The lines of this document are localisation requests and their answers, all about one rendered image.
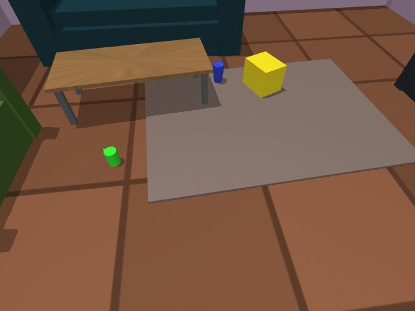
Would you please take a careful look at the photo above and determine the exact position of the coffee table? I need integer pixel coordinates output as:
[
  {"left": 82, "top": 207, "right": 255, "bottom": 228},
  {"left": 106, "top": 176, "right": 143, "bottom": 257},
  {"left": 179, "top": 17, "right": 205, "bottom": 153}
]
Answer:
[{"left": 44, "top": 38, "right": 213, "bottom": 125}]

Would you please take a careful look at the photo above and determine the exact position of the armchair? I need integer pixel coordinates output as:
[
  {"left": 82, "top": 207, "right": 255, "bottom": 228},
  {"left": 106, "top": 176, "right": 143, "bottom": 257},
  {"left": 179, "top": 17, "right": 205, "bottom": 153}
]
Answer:
[
  {"left": 394, "top": 53, "right": 415, "bottom": 102},
  {"left": 0, "top": 66, "right": 42, "bottom": 206}
]

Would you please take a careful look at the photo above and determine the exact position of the sofa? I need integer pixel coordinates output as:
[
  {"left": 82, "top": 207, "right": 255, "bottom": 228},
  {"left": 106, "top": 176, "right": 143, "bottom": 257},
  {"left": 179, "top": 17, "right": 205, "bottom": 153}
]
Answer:
[{"left": 8, "top": 0, "right": 246, "bottom": 67}]

